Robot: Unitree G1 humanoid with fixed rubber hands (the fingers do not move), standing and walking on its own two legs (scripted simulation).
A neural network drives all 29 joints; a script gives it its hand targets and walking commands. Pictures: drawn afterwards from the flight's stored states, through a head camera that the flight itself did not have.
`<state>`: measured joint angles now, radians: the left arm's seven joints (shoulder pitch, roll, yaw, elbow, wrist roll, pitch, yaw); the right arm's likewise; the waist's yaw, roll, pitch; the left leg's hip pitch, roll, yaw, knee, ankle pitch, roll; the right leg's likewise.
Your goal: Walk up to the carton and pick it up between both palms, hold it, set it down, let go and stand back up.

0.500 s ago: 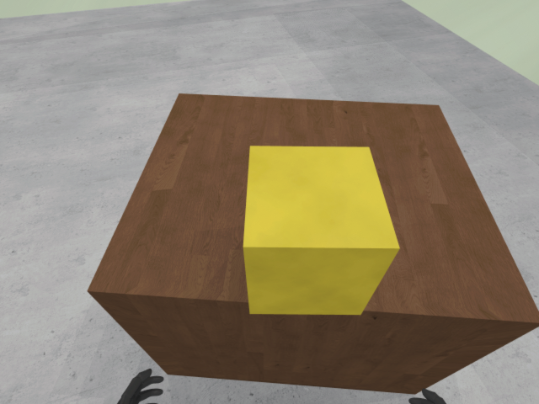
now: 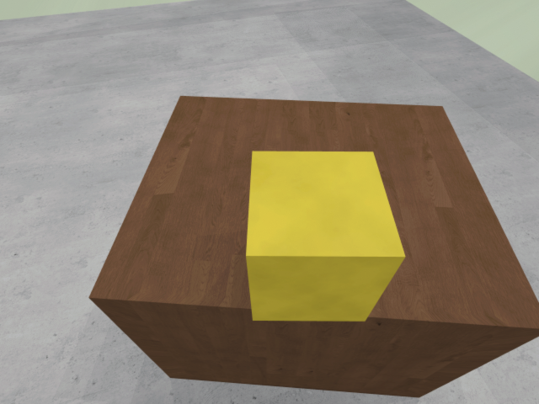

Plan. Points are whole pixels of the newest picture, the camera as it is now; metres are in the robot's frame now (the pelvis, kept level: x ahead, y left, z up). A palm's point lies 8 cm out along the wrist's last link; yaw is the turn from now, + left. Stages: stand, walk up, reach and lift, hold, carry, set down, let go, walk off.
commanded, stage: stand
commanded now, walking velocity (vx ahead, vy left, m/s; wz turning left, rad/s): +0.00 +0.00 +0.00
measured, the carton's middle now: (310, 239) +0.37 -0.05 +0.00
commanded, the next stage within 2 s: none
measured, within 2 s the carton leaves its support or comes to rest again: neither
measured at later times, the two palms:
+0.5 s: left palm out of the picture -0.02 +0.22 -0.14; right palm out of the picture -0.04 -0.22 -0.14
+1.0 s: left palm out of the picture -0.05 +0.20 -0.15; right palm out of the picture -0.06 -0.21 -0.14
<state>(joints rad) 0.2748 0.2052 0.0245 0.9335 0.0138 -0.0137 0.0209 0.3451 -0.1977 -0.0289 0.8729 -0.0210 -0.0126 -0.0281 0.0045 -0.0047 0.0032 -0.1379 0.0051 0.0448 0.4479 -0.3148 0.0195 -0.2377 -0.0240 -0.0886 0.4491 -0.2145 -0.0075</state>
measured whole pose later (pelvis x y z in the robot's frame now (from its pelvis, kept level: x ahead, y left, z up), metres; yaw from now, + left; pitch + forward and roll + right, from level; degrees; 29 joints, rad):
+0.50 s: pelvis -0.01 +0.00 +0.00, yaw +0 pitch -1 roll +0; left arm 0.30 0.16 0.00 1.11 0.01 0.00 0.03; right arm 0.38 -0.15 0.00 1.04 -0.02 -0.01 -0.04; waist 0.00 -0.01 0.03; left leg -0.10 0.01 0.05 0.40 -0.28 0.02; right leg -0.20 -0.02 -0.08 0.41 -0.19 -0.01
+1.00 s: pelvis -0.01 -0.01 +0.00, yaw -1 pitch -1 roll +0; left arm 0.32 0.12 -0.01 1.18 0.00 -0.01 0.04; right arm 0.39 -0.11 0.02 1.12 -0.01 -0.02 -0.04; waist 0.01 0.00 0.03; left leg -0.10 0.01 0.05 0.40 -0.28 0.01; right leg -0.21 -0.02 -0.08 0.41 -0.18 -0.02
